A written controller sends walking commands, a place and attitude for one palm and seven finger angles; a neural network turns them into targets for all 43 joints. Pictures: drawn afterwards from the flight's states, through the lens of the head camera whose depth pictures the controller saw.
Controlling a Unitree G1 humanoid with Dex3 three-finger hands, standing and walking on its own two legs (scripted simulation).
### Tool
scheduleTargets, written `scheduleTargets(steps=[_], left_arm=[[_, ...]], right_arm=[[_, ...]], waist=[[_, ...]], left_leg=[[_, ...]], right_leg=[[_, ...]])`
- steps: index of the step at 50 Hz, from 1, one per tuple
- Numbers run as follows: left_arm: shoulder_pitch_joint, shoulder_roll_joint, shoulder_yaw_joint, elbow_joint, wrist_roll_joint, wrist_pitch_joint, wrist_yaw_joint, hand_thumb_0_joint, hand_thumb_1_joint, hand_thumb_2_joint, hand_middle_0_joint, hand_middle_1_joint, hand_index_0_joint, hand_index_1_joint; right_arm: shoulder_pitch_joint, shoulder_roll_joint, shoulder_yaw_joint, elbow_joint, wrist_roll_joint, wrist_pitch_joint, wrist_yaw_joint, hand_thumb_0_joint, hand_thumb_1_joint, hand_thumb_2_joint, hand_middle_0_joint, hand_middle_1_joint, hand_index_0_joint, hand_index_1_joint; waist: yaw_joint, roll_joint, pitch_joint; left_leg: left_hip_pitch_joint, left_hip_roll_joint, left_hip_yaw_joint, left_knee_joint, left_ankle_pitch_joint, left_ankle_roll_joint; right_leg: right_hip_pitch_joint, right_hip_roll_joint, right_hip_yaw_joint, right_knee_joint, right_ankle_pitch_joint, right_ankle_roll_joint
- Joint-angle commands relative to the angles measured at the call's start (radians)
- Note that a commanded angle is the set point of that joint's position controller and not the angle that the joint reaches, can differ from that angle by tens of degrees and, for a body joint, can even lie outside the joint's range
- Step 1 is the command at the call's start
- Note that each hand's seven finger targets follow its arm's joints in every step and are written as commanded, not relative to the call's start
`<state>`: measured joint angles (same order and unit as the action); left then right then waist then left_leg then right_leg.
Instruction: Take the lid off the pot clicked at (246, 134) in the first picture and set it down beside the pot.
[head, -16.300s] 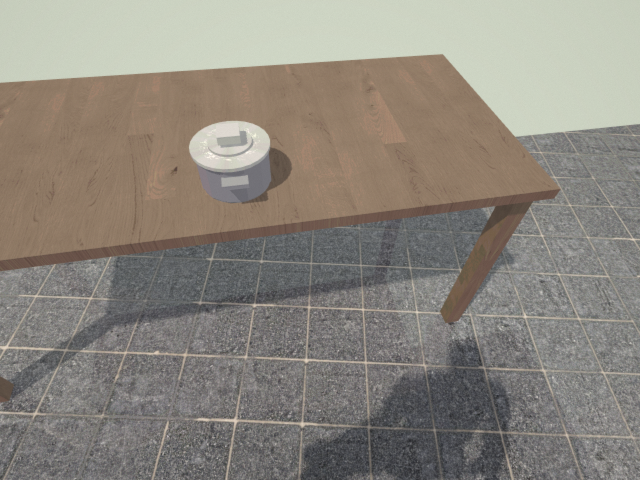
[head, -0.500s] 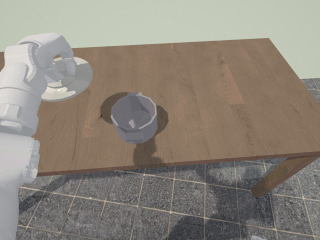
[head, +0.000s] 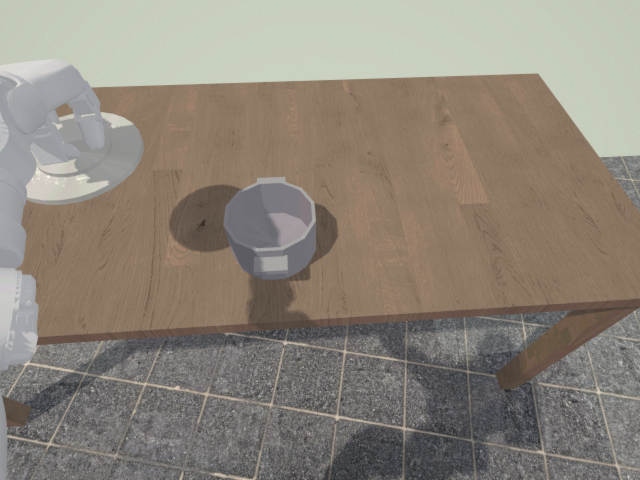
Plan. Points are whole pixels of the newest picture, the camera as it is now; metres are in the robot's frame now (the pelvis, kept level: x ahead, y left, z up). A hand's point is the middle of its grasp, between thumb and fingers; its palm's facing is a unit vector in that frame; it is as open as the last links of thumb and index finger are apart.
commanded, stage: move the lid sideways beside the pot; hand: left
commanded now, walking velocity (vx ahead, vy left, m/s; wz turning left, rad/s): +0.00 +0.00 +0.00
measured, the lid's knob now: (65, 137) +0.49 +0.31 +0.15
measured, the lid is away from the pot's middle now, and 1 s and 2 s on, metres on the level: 0.23 0.23 0.23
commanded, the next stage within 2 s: lower the lid onto the table in 0.06 s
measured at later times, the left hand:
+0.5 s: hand (73, 148) +0.47 +0.29 +0.16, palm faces -0.35 -0.06 -0.94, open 5.1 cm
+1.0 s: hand (86, 172) +0.47 +0.29 +0.12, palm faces -0.39 -0.08 -0.92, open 5.1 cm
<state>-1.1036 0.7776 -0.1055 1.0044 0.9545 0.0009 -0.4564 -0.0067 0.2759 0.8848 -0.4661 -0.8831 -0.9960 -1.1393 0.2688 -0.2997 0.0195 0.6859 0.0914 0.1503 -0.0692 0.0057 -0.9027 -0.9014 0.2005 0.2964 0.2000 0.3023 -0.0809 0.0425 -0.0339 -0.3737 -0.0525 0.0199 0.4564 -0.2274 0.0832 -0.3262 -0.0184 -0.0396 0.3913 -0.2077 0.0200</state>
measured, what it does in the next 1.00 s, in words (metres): stands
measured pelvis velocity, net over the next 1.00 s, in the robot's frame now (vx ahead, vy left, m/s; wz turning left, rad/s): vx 0.01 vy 0.00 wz -0.02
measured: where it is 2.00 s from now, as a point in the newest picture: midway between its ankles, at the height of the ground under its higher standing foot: outside the picture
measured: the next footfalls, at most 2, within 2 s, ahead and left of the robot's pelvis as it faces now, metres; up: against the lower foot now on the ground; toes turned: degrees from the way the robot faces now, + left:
none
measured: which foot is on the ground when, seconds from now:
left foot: down 0.00-1.00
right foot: down 0.00-1.00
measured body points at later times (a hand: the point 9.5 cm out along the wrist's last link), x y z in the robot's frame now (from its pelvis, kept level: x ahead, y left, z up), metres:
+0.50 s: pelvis +0.00 +0.01 +0.00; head +0.06 +0.00 +0.44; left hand +0.48 +0.29 +0.21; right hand +0.07 -0.26 -0.13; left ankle -0.01 +0.06 -0.74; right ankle -0.02 -0.14 -0.74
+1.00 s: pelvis +0.01 +0.00 +0.00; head +0.07 +0.00 +0.44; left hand +0.48 +0.29 +0.17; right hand +0.06 -0.28 -0.13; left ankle -0.01 +0.06 -0.74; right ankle -0.02 -0.14 -0.74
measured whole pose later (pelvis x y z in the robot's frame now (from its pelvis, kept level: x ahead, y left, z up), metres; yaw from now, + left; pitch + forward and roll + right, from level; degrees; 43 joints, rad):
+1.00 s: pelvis +0.01 +0.00 +0.00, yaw -1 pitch +10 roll -2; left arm -1.00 0.76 -0.05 1.04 0.96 -0.08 -0.39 -0.01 0.28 0.88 -0.46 -0.88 -1.00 -1.14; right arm 0.27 -0.30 0.01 0.69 0.08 0.17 -0.08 0.00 -0.90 -0.90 0.20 0.30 0.20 0.30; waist -0.09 0.04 -0.04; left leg -0.42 -0.04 0.03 0.49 -0.25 0.08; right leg -0.37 -0.01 -0.03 0.41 -0.22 0.02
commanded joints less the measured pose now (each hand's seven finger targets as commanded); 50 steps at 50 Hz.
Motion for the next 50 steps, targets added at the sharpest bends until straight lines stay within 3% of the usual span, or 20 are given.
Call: scheduleTargets(steps=[1, 2, 4, 7, 12, 15, 17, 19, 22, 25, 28, 31, 33, 36, 37, 39, 41, 46, 48, 50], left_arm=[[-0.532, 0.276, 0.084, -0.215, -0.009, -0.021, 0.040, 0.000, 0.629, 1.039, -0.686, -1.022, -1.068, -1.168], [-0.528, 0.287, 0.092, -0.206, -0.009, -0.022, 0.039, 0.000, 0.629, 1.039, -0.686, -1.022, -1.068, -1.168], [-0.544, 0.250, 0.058, -0.204, -0.017, -0.021, 0.034, 0.000, 0.629, 1.039, -0.686, -1.022, -1.068, -1.168], [-0.564, 0.315, 0.107, -0.252, -0.005, -0.034, 0.045, 0.000, 0.629, 1.039, -0.686, -1.022, -1.068, -1.168], [-0.513, 0.271, 0.084, -0.180, -0.005, -0.030, 0.050, 0.000, 0.629, 1.039, -0.686, -1.022, -1.068, -1.168], [-0.517, 0.298, 0.113, -0.234, -0.003, -0.041, 0.059, 0.000, 0.629, 1.039, -0.686, -1.022, -1.068, -1.168], [-0.498, 0.303, 0.114, -0.172, 0.002, -0.039, 0.062, 0.000, 0.629, 1.039, -0.686, -1.022, -1.068, -1.168], [-0.516, 0.265, 0.079, -0.169, 0.000, -0.037, 0.063, 0.000, 0.629, 1.039, -0.686, -1.022, -1.068, -1.168], [-0.555, 0.294, 0.107, -0.238, 0.009, -0.047, 0.077, 0.000, 0.629, 1.039, -0.686, -1.022, -1.068, -1.168], [-0.516, 0.311, 0.136, -0.243, 0.004, -0.060, 0.087, 0.000, 0.629, 1.039, -0.686, -1.022, -1.068, -1.168], [-0.488, 0.265, 0.098, -0.159, 0.002, -0.044, 0.088, 0.000, 0.629, 1.039, -0.686, -1.022, -1.068, -1.168], [-0.515, 0.248, 0.086, -0.203, 0.008, -0.049, 0.097, 0.000, 0.629, 1.039, -0.686, -1.022, -1.068, -1.168], [-0.495, 0.314, 0.137, -0.197, 0.012, -0.055, 0.104, 0.000, 0.629, 1.039, -0.686, -1.022, -1.068, -1.168], [-0.455, 0.312, 0.142, -0.171, 0.010, -0.064, 0.108, 0.000, 0.629, 1.039, -0.686, -1.022, -1.068, -1.168], [-0.472, 0.300, 0.132, -0.209, 0.008, -0.066, 0.108, 0.000, 0.629, 1.039, -0.686, -1.022, -1.068, -1.168], [-0.434, 0.251, 0.098, -0.159, 0.007, -0.063, 0.108, 0.000, 0.629, 1.039, -0.686, -1.022, -1.068, -1.168], [-0.428, 0.328, 0.155, -0.188, 0.007, -0.070, 0.113, 0.000, 0.629, 1.039, -0.686, -1.022, -1.068, -1.168], [-0.434, 0.291, 0.120, -0.188, 0.005, -0.078, 0.118, 0.000, 0.629, 1.039, -0.686, -1.022, -1.068, -1.168], [-0.428, 0.331, 0.149, -0.178, 0.004, -0.083, 0.121, 0.000, 0.629, 1.039, -0.686, -1.022, -1.068, -1.168], [-0.431, 0.334, 0.157, -0.229, 0.003, -0.100, 0.125, 0.000, 0.629, 1.039, -0.686, -1.022, -1.068, -1.168]], right_arm=[[0.023, -0.161, -0.056, -0.077, -0.006, -0.024, -0.004, 0.000, -0.900, -0.900, 0.200, 0.300, 0.200, 0.300], [0.023, -0.161, -0.054, -0.081, -0.004, -0.021, -0.005, 0.000, -0.900, -0.900, 0.200, 0.300, 0.200, 0.300], [0.024, -0.161, -0.055, -0.074, -0.003, -0.021, -0.006, 0.000, -0.900, -0.900, 0.200, 0.300, 0.200, 0.300], [0.027, -0.161, -0.054, -0.080, -0.007, -0.022, -0.006, 0.000, -0.900, -0.900, 0.200, 0.300, 0.200, 0.300], [0.033, -0.162, -0.054, -0.072, -0.007, -0.021, -0.001, 0.000, -0.900, -0.900, 0.200, 0.300, 0.200, 0.300], [0.023, -0.162, -0.059, -0.090, -0.012, -0.022, 0.002, 0.000, -0.900, -0.900, 0.200, 0.300, 0.200, 0.300], [0.033, -0.162, -0.054, -0.077, -0.011, -0.014, 0.000, 0.000, -0.900, -0.900, 0.200, 0.300, 0.200, 0.300], [0.027, -0.160, -0.053, -0.078, -0.007, -0.014, -0.003, 0.000, -0.900, -0.900, 0.200, 0.300, 0.200, 0.300], [0.037, -0.158, -0.059, -0.082, -0.014, -0.016, -0.004, 0.000, -0.900, -0.900, 0.200, 0.300, 0.200, 0.300], [0.040, -0.158, -0.061, -0.087, -0.020, -0.021, -0.005, 0.000, -0.900, -0.900, 0.200, 0.300, 0.200, 0.300], [0.038, -0.157, -0.056, -0.073, -0.013, -0.013, -0.003, 0.000, -0.900, -0.900, 0.200, 0.300, 0.200, 0.300], [0.040, -0.156, -0.060, -0.079, -0.017, -0.016, -0.006, 0.000, -0.900, -0.900, 0.200, 0.300, 0.200, 0.300], [0.047, -0.158, -0.059, -0.078, -0.016, -0.015, -0.010, 0.000, -0.900, -0.900, 0.200, 0.300, 0.200, 0.300], [0.047, -0.159, -0.058, -0.075, -0.017, -0.014, -0.012, 0.000, -0.900, -0.900, 0.200, 0.300, 0.200, 0.300], [0.043, -0.157, -0.060, -0.077, -0.018, -0.012, -0.012, 0.000, -0.900, -0.900, 0.200, 0.300, 0.200, 0.300], [0.044, -0.154, -0.058, -0.075, -0.015, -0.012, -0.013, 0.000, -0.900, -0.900, 0.200, 0.300, 0.200, 0.300], [0.043, -0.163, -0.060, -0.077, -0.016, -0.007, -0.012, 0.000, -0.900, -0.900, 0.200, 0.300, 0.200, 0.300], [0.046, -0.161, -0.061, -0.071, -0.013, -0.004, -0.020, 0.000, -0.900, -0.900, 0.200, 0.300, 0.200, 0.300], [0.052, -0.165, -0.060, -0.067, -0.013, -0.005, -0.025, 0.000, -0.900, -0.900, 0.200, 0.300, 0.200, 0.300], [0.045, -0.161, -0.063, -0.076, -0.015, -0.011, -0.028, 0.000, -0.900, -0.900, 0.200, 0.300, 0.200, 0.300]], waist=[[-0.016, 0.076, -0.420], [-0.014, 0.068, -0.412], [-0.021, 0.067, -0.395], [-0.012, 0.090, -0.453], [-0.013, 0.085, -0.405], [-0.004, 0.080, -0.457], [-0.010, 0.060, -0.418], [-0.018, 0.057, -0.404], [-0.014, 0.090, -0.480], [-0.006, 0.094, -0.493], [-0.014, 0.063, -0.409], [-0.018, 0.084, -0.455], [-0.011, 0.075, -0.478], [-0.010, 0.071, -0.458], [-0.010, 0.077, -0.475], [-0.016, 0.072, -0.431], [-0.007, 0.071, -0.462], [-0.020, 0.081, -0.446], [-0.017, 0.068, -0.445], [-0.011, 0.091, -0.485]], left_leg=[[0.364, 0.054, -0.087, 0.017, 0.455, -0.001], [0.350, 0.051, -0.085, 0.010, 0.432, -0.001], [0.345, 0.049, -0.083, 0.006, 0.403, 0.001], [0.372, 0.049, -0.090, 0.011, 0.460, -0.002], [0.350, 0.055, -0.090, 0.012, 0.462, -0.009], [0.366, 0.055, -0.092, 0.023, 0.506, -0.009], [0.334, 0.058, -0.085, 0.017, 0.461, -0.008], [0.326, 0.057, -0.082, 0.009, 0.418, -0.006], [0.388, 0.062, -0.091, 0.024, 0.508, -0.009], [0.397, 0.061, -0.092, 0.036, 0.562, -0.012], [0.330, 0.062, -0.081, 0.022, 0.454, -0.010], [0.362, 0.060, -0.083, 0.033, 0.494, -0.008], [0.358, 0.059, -0.081, 0.037, 0.504, -0.006], [0.342, 0.061, -0.077, 0.043, 0.526, -0.005], [0.355, 0.063, -0.075, 0.040, 0.529, -0.005], [0.332, 0.059, -0.072, 0.044, 0.502, -0.003], [0.326, 0.058, -0.065, 0.047, 0.514, 0.000], [0.323, 0.059, -0.062, 0.048, 0.488, 0.003], [0.309, 0.058, -0.056, 0.045, 0.442, 0.007], [0.337, 0.056, -0.058, 0.056, 0.506, 0.008]], right_leg=[[0.002, 0.041, -0.011, -0.017, 0.240, -0.061], [0.004, 0.041, -0.014, -0.019, 0.229, -0.061], [-0.012, 0.042, -0.017, -0.023, 0.217, -0.061], [0.019, 0.044, -0.012, -0.018, 0.244, -0.063], [-0.018, 0.045, -0.018, -0.014, 0.227, -0.064], [0.002, 0.041, -0.011, -0.007, 0.255, -0.066], [-0.004, 0.045, -0.015, -0.008, 0.238, -0.062], [-0.022, 0.043, -0.017, -0.010, 0.217, -0.062], [-0.017, 0.045, -0.011, -0.002, 0.242, -0.062], [-0.016, 0.043, -0.010, 0.001, 0.266, -0.064], [-0.035, 0.044, -0.015, -0.003, 0.224, -0.062], [-0.032, 0.045, -0.009, 0.004, 0.245, -0.063], [-0.007, 0.046, -0.006, 0.007, 0.261, -0.062], [-0.007, 0.044, -0.007, 0.011, 0.282, -0.061], [-0.005, 0.044, -0.007, 0.009, 0.285, -0.059], [-0.027, 0.047, -0.010, 0.008, 0.266, -0.060], [0.012, 0.043, -0.001, 0.013, 0.300, -0.060], [-0.011, 0.045, -0.003, 0.011, 0.285, -0.058], [-0.005, 0.045, -0.003, 0.010, 0.271, -0.058], [-0.001, 0.043, 0.003, 0.013, 0.300, -0.061]])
